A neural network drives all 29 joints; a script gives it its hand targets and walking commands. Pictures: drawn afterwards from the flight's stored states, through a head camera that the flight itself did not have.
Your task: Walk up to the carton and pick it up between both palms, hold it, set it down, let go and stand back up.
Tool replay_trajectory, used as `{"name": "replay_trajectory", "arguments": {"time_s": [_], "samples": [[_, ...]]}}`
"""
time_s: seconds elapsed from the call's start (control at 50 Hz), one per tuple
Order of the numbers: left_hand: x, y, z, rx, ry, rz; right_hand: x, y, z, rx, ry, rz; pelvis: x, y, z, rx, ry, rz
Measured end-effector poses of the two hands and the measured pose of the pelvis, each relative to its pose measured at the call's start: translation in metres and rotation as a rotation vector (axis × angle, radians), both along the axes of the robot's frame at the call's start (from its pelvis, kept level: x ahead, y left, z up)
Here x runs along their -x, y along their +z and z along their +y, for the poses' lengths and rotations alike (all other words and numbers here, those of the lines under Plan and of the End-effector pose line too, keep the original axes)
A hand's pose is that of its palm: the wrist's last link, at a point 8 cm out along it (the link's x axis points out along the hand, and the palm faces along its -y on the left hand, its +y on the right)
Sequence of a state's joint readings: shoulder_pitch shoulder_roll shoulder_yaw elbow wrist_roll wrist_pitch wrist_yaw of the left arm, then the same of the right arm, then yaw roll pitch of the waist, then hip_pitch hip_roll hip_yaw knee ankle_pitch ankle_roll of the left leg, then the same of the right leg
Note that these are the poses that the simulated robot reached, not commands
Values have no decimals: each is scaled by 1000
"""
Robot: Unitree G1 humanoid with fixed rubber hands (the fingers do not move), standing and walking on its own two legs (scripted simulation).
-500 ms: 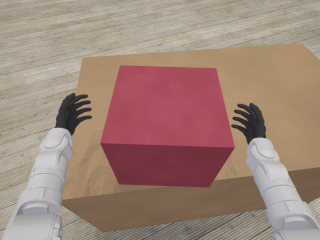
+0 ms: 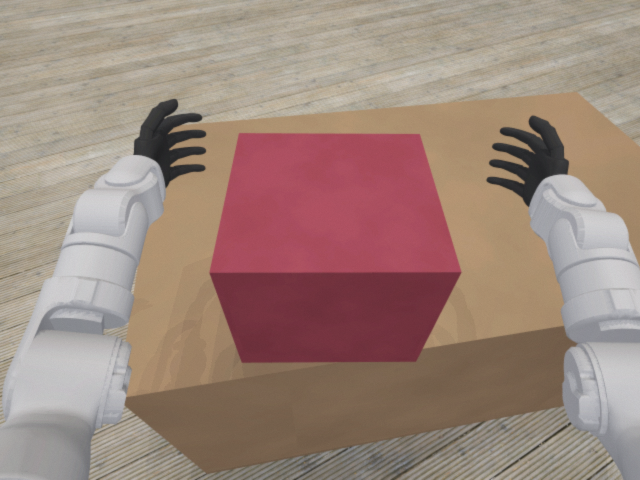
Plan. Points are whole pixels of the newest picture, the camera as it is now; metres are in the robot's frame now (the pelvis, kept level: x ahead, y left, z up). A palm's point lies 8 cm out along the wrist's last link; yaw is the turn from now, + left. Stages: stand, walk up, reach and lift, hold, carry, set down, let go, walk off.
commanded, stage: reach and lift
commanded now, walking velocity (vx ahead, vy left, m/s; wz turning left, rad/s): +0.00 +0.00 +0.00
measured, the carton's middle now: (329, 250) +0.45 +0.00 -0.01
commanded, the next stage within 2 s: none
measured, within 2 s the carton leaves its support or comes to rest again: neither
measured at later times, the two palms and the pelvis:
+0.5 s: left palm (147, 232) +0.43 +0.26 +0.06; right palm (476, 248) +0.41 -0.20 +0.05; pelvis -0.02 -0.01 -0.01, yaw +3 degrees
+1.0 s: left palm (202, 222) +0.48 +0.20 +0.03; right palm (479, 248) +0.44 -0.23 +0.01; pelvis +0.02 +0.01 -0.01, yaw -3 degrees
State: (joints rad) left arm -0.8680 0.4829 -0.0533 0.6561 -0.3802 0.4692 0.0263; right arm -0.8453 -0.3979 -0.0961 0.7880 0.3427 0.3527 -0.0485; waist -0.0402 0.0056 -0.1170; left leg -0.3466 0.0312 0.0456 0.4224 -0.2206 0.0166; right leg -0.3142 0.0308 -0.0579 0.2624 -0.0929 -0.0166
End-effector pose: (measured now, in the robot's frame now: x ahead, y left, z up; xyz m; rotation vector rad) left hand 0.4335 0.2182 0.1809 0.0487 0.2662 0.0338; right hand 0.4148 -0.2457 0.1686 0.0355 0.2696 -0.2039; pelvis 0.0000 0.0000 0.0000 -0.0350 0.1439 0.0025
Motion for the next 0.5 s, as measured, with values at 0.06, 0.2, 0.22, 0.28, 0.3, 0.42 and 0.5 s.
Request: {"name": "replay_trajectory", "arguments": {"time_s": [0.06,0.2,0.22,0.28,0.3,0.42,0.5], "samples": [[-6,10,-2,6,19,-3,-5,7,0,-1,15,3,6,0,-2,-6,0,12],[-15,10,11,36,82,-28,-13,1,8,27,44,7,14,1,-8,-21,12,60],[-15,6,13,37,89,-30,-14,-3,11,30,47,7,14,1,-9,-22,15,67],[-12,-13,22,35,101,-33,-13,-21,20,38,56,15,15,0,-11,-25,24,89],[-11,-20,25,34,102,-31,-11,-29,23,36,58,19,15,0,-11,-25,28,97],[2,-78,39,23,114,2,0,-87,38,13,62,74,16,-3,-11,-22,41,165],[5,-116,44,15,131,38,5,-121,43,10,62,117,17,-8,-8,-21,43,236]]}}
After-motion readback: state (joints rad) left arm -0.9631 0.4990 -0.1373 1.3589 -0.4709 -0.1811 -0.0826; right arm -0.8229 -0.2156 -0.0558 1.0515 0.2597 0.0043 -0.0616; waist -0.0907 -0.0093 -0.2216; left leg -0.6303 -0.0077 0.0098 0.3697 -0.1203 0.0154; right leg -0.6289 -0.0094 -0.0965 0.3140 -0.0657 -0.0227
